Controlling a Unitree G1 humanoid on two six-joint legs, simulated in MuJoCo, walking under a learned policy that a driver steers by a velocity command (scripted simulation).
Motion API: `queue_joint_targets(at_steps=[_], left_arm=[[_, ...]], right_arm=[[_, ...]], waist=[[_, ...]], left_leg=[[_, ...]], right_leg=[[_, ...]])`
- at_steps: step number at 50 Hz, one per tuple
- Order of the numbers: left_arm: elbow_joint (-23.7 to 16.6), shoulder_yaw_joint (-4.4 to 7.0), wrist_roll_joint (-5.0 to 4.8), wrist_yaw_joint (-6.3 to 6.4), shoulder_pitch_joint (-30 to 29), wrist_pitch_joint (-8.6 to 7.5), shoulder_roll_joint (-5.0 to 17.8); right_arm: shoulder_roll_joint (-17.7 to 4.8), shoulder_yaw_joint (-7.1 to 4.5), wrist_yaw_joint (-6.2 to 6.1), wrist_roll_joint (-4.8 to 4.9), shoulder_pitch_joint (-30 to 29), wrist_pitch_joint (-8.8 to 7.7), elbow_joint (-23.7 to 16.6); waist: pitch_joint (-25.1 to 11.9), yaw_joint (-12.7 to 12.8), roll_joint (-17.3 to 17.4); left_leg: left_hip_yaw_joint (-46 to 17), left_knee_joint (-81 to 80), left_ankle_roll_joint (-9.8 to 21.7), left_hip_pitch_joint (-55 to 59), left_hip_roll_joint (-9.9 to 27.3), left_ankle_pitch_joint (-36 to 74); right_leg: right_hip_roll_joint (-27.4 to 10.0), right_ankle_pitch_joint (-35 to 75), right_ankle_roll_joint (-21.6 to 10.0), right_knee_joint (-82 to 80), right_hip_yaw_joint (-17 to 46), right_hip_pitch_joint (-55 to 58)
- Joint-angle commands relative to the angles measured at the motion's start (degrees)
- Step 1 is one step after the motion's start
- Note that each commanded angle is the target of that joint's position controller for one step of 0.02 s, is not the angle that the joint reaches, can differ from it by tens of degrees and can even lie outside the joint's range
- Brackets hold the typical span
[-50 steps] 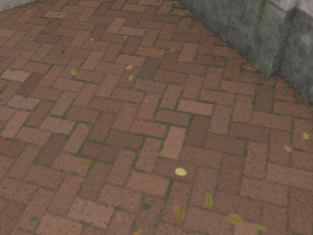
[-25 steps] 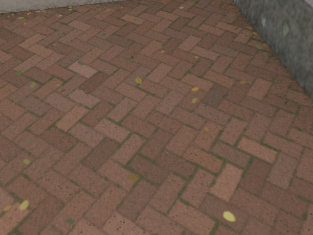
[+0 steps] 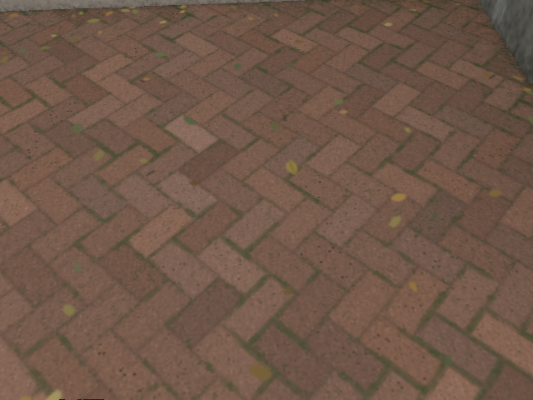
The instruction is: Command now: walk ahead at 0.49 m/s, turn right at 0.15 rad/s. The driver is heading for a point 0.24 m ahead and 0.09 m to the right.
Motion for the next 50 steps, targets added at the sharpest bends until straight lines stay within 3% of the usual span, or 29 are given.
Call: queue_joint_targets(at_steps=[1,2,3,5,8,9,12,15,18,19,20,21,22,23,24,26,28,30,31,33,34,39,50], left_arm=[[-2.0,1.79,-0.07,0.55,7.7,0.39,6.1],[-2.3,1.64,0.37,0.69,5.9,0.58,6.0],[-2.4,1.24,1.05,0.99,5.4,0.57,5.5],[-1.1,0.54,0.86,1.05,6.1,0.36,3.9],[1.0,1.32,0.53,1.74,7.5,0.94,7.3],[1.2,1.57,0.64,1.91,7.7,1.3,8.4],[2.8,1.25,-0.11,2.49,10.0,2.46,7.8],[3.8,0.77,0.21,2.76,10.7,2.99,7.0],[3.9,0.43,0.0,2.7,9.0,3.3,6.2],[4.3,0.08,0.14,2.71,10.4,3.22,5.1],[4.1,-0.51,1.51,2.56,14.3,2.64,3.3],[5.8,-1.44,1.4,2.57,19.8,2.39,1.0],[6.1,-1.43,0.93,2.63,18.7,3.1,2.3],[5.0,-0.79,0.61,2.83,14.9,4.27,4.1],[4.7,-0.53,0.53,3.16,12.4,5.61,4.0],[5.2,-0.28,1.08,3.57,12.5,7.64,3.6],[6.9,-0.67,1.74,3.41,14.1,7.76,1.6],[6.1,-0.61,2.38,3.45,12.2,7.64,3.0],[7.0,0.06,1.63,3.59,11.8,7.49,5.2],[7.0,-0.48,1.54,3.87,9.5,6.39,2.8],[7.1,-0.39,1.62,3.94,9.1,5.85,2.9],[8.5,-0.42,1.04,3.81,10.0,4.8,2.6],[11.6,-0.62,0.9,4.36,10.9,5.14,1.8]], right_arm=[[-7.0,-0.76,0.85,-0.25,-4.9,-3.36,-6.7],[-6.4,-0.88,0.94,-1.03,-6.6,-3.74,-7.3],[-6.1,-0.92,1.01,-1.53,-6.0,-3.68,-7.4],[-4.3,-0.49,0.95,-2.11,-4.2,-2.68,-6.8],[-2.0,0.63,0.4,-2.06,-6.7,-1.81,-7.4],[-2.3,0.64,0.09,-1.61,-8.1,-1.55,-7.2],[-2.5,0.52,0.19,-0.93,-12.7,-1.23,-7.2],[-3.4,-0.09,0.48,-1.06,-15.8,-1.46,-7.8],[-4.6,-0.93,0.68,-1.74,-13.9,-2.17,-7.1],[-5.4,-1.15,0.66,-2.46,-12.2,-2.53,-6.8],[-8.6,-1.59,0.39,-3.21,-10.8,-2.65,-7.3],[-6.4,-1.14,0.23,-3.26,-9.2,-1.74,-7.2],[-1.5,-0.06,0.38,-2.21,-8.0,-0.63,-6.3],[-0.3,0.61,0.79,-1.53,-8.7,0.04,-5.7],[-1.3,0.57,1.1,-1.59,-10.2,0.59,-5.6],[-4.7,-0.21,1.27,-2.07,-16.5,1.12,-6.6],[-3.9,-0.07,1.2,-2.1,-19.0,1.55,-6.6],[-2.9,0.26,1.16,-2.1,-15.7,1.4,-4.8],[-3.2,0.02,1.12,-1.78,-15.7,1.33,-5.2],[-2.5,0.19,0.8,-1.82,-15.9,0.72,-4.6],[-2.2,0.19,0.62,-1.65,-15.5,0.55,-4.1],[-1.6,-0.06,0.5,-1.2,-13.4,0.86,-2.0],[-1.9,-0.73,-0.17,-0.97,-13.0,2.12,3.3]], waist=[[-3.9,4.3,-0.5],[-1.1,3.0,1.3],[-1.6,1.5,-0.2],[-3.1,0.6,-3.3],[-4.3,0.9,-4.5],[-4.5,1.6,-5.1],[-5.2,3.8,-5.3],[-4.6,4.7,-6.3],[-4.9,2.4,-5.7],[-5.6,2.0,-4.1],[-10.1,4.2,1.7],[-15.5,4.2,8.5],[-17.0,2.5,10.0],[-13.5,2.0,8.4],[-10.7,2.1,6.8],[-6.6,4.4,6.9],[-4.9,6.1,6.6],[-2.6,4.1,5.0],[0.4,2.6,0.3],[-0.2,2.5,-1.2],[-1.2,2.3,-1.9],[-3.8,2.1,-2.3],[-1.3,2.1,-1.0]], left_leg=[[-0.3,16.7,-0.3,-30.8,5.9,6.8],[0.8,13.4,-0.9,-30.2,7.4,8.8],[1.3,10.8,-1.6,-27.3,8.8,9.9],[3.4,5.3,-3.8,-24.8,9.4,8.9],[5.8,-5.8,-6.1,-20.9,8.5,13.2],[6.1,-9.5,-6.3,-18.9,8.1,17.1],[5.9,-19.0,-5.9,-14.8,6.3,28.3],[5.0,-24.4,-4.6,-13.9,5.7,28.9],[5.3,-33.4,-1.7,-8.3,5.0,29.6],[3.8,-36.4,0.0,-3.0,6.9,39.2],[-2.2,-31.8,3.8,8.1,14.3,60.0],[-8.4,-29.0,11.4,17.8,21.0,68.2],[-13.4,-31.4,14.3,15.9,23.9,60.7],[-15.3,-34.2,13.6,11.4,23.1,48.5],[-15.2,-36.4,11.9,7.4,21.9,37.6],[-11.5,-40.0,8.3,-3.6,18.7,22.2],[-4.4,-40.5,4.3,-10.9,12.9,10.7],[-1.8,-40.4,0.8,-12.6,10.0,-1.5],[0.7,-39.5,-0.2,-9.6,7.9,-0.1],[1.0,-35.6,0.2,-5.5,7.9,7.7],[1.2,-34.2,0.8,-4.3,8.0,12.2],[3.3,-29.6,1.7,-0.4,6.9,27.2],[3.4,-29.6,1.0,0.1,6.4,26.8]], right_leg=[[-19.6,-10.0,-10.8,-16.8,35.0,28.1],[-17.9,-0.7,-10.5,-17.2,30.1,23.4],[-16.3,9.0,-10.0,-17.4,25.9,20.6],[-14.5,29.7,-10.8,-16.2,18.7,18.5],[-13.3,39.7,-10.6,-15.6,11.9,14.5],[-12.5,39.3,-9.7,-15.4,10.3,13.1],[-11.4,32.8,-7.2,-14.5,9.0,13.1],[-12.8,27.6,-6.5,-12.1,11.1,15.9],[-12.7,22.5,-4.7,-6.1,13.4,17.7],[-10.4,20.7,-2.8,-2.7,12.7,16.6],[-6.9,10.3,-0.4,2.7,11.3,10.7],[-3.7,-8.0,3.0,9.4,8.3,3.4],[-4.4,-22.7,5.3,12.4,6.4,2.7],[-5.3,-27.1,6.5,13.5,6.1,1.5],[-5.8,-26.4,7.2,13.5,5.7,1.2],[-7.0,-17.9,7.5,8.5,5.2,7.4],[-5.5,-5.8,6.6,-0.4,2.5,15.7],[-7.5,-6.0,4.9,-3.6,4.4,15.1],[-6.8,-13.0,3.5,-3.3,4.3,8.3],[-7.2,-11.0,3.6,-4.8,4.5,6.9],[-7.3,-8.4,3.9,-4.9,4.6,7.6],[-7.1,-2.5,4.3,-4.0,4.4,8.9],[-6.6,-3.2,4.0,-4.8,3.9,8.8]])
